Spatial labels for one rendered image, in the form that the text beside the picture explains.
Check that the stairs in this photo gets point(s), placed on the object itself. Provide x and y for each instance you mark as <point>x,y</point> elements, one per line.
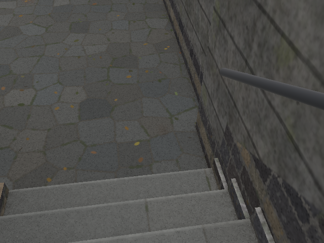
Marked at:
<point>175,207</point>

